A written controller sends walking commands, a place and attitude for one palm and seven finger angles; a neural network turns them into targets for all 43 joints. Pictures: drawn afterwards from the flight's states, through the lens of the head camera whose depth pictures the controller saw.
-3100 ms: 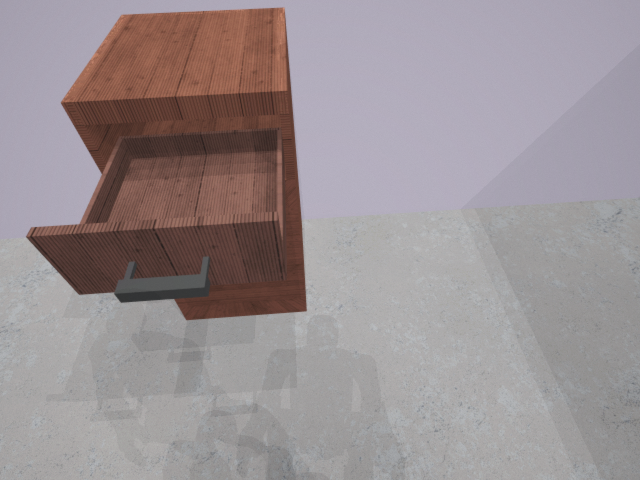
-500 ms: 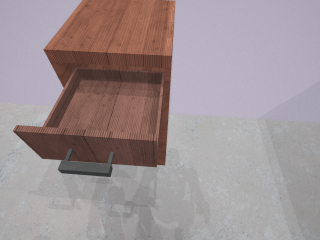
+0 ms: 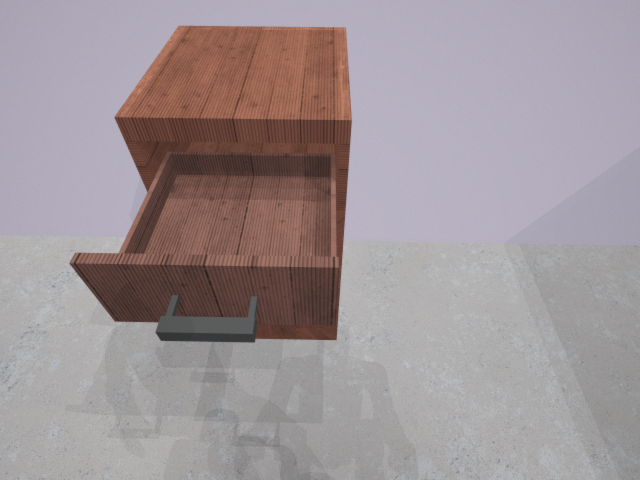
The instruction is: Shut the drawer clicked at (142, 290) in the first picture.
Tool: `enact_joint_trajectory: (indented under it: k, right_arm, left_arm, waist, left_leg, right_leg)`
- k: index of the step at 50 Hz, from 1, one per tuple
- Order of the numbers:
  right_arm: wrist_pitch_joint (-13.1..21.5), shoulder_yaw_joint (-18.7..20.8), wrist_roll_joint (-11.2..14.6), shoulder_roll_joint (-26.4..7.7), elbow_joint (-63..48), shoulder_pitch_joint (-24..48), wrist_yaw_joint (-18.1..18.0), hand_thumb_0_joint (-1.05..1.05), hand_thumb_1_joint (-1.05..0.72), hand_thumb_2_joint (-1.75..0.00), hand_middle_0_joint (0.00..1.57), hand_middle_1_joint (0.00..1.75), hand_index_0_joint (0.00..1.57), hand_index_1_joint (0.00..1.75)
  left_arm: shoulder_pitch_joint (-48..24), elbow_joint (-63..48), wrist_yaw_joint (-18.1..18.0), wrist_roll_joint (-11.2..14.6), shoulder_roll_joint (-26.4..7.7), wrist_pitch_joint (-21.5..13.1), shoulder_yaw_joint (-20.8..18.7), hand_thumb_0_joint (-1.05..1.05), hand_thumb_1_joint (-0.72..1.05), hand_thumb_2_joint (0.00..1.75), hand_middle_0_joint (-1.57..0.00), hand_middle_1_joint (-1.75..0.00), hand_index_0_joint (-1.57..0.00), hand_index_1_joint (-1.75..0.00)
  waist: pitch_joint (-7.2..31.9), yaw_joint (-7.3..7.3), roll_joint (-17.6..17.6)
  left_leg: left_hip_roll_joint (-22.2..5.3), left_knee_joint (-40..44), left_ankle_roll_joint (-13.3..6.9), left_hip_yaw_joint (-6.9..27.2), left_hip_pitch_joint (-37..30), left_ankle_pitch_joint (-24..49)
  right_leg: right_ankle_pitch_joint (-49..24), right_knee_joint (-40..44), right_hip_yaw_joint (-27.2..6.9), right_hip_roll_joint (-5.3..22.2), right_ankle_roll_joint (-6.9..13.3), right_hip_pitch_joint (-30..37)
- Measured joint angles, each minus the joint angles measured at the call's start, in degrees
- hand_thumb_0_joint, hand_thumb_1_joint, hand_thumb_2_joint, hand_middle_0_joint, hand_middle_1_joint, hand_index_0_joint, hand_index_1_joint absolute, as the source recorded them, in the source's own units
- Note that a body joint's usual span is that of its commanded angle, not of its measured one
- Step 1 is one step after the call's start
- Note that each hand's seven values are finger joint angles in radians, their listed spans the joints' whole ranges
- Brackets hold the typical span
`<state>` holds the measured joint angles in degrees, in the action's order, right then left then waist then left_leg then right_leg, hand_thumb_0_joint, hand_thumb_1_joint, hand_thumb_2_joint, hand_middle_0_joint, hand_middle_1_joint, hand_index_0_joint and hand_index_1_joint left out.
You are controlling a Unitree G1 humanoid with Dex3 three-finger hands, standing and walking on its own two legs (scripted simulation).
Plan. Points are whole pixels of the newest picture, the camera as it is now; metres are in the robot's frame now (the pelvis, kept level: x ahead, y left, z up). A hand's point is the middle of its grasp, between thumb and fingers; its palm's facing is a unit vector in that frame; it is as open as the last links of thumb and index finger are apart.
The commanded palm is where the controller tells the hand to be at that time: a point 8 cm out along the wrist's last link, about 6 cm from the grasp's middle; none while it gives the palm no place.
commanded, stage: come to a stop and stand still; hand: left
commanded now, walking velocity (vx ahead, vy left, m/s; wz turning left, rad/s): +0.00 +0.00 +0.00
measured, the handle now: (211, 315) +0.36 +0.19 -0.05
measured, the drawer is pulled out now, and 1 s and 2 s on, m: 0.30 0.30 0.29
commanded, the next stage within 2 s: look again from close up in 0.10 s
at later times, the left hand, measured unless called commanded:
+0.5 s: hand out of the picture +0.01 +0.14 -0.18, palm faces +0.01 -0.99 -0.14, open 7.4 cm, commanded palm none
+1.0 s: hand (198, 437) +0.19 +0.17 -0.06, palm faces +0.24 -0.95 -0.20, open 7.1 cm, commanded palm +0.13 +0.20 -0.06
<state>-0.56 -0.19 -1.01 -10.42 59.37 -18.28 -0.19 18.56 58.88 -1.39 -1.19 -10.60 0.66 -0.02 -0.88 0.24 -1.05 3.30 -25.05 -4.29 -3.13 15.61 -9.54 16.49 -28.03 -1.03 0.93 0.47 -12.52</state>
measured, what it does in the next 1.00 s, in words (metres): stands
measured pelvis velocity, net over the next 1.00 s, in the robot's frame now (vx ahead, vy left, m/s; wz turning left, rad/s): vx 0.03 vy -0.02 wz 0.04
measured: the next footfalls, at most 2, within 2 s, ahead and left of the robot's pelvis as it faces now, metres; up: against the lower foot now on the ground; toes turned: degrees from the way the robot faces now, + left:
none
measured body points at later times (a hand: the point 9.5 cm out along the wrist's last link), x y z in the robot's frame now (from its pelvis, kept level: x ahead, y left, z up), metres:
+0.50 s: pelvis +0.03 -0.01 +0.00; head +0.03 -0.01 +0.45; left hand +0.01 +0.19 -0.16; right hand +0.04 -0.24 -0.15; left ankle +0.04 +0.07 -0.74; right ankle +0.00 -0.13 -0.74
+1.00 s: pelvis +0.03 -0.02 -0.01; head +0.03 -0.04 +0.44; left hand +0.17 +0.22 -0.04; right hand +0.10 -0.27 -0.14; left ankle +0.05 +0.07 -0.74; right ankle +0.00 -0.13 -0.74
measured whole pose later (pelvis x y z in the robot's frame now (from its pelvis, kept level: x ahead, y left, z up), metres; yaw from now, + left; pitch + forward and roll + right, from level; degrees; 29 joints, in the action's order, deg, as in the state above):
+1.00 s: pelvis +0.03 -0.02 -0.01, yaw +2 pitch +1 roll +1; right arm 13.1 -0.5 1.9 -12.7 50.8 -19.4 -3.2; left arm 25.9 13.6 -6.4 7.4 -10.7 -3.4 -1.0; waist 1.8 1.4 -1.4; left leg 3.2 -30.2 -2.4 -0.9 16.9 -14.1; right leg 20.4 -32.2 1.1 0.7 0.5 -12.6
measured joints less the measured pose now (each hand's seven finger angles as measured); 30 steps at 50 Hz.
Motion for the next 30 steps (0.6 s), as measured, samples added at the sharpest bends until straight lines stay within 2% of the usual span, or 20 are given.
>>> enact_joint_trajectory:
  k: [5,12,21,30]
  right_arm:
    - [0.31,-0.09,0.3,0.19,1.98,-0.23,-0.07,0.01,-0.91,-0.9,0.2,0.3,0.2,0.3]
    - [1.22,-0.28,0.65,0.93,3.11,1.28,-0.25,0.01,-0.91,-0.9,0.2,0.3,0.2,0.3]
    - [1.85,-0.41,0.91,1.07,4.33,3.0,-0.81,0.01,-0.92,-0.9,0.2,0.3,0.2,0.3]
    - [2.0,-0.55,0.88,1.33,4.84,3.37,-1.09,0.01,-0.92,-0.9,0.2,0.3,0.2,0.3]
  left_arm:
    - [1.79,2.3,-0.05,0.15,0.53,-0.33,0.47,0.01,0.91,0.9,-0.2,-0.3,-0.2,-0.3]
    - [2.52,4.52,-0.17,0.24,2.15,-0.79,1.27,0.01,0.91,0.9,-0.2,-0.3,-0.2,-0.3]
    - [1.12,5.33,-0.41,0.33,3.75,-1.55,1.83,0.01,0.91,0.9,-0.2,-0.3,-0.2,-0.3]
    - [-0.78,5.03,-0.71,0.29,3.05,-1.59,1.55,0.01,0.91,0.9,-0.2,-0.3,-0.2,-0.3]
  waist:
    - [0.32,-0.45,0.27]
    - [0.24,-0.66,0.97]
    - [0.16,-0.86,1.56]
    - [0.18,-0.54,2.15]
  left_leg:
    - [0.3,0.91,-0.03,-0.05,-0.73,0.17]
    - [0.09,1.81,0.23,-0.19,-1.6,0.01]
    - [-0.41,1.63,0.76,-0.11,-2.97,-1.14]
    - [-0.89,1.66,1.3,-0.06,-4.29,-1.96]
  right_leg:
    - [-1.36,1.1,-0.25,0.26,-1.0,0.73]
    - [-1.44,2.13,-0.46,0.06,-1.31,1.55]
    - [-0.8,2.85,-0.46,-0.43,-1.01,3.28]
    - [-0.32,3.39,-0.49,-0.93,-0.53,4.75]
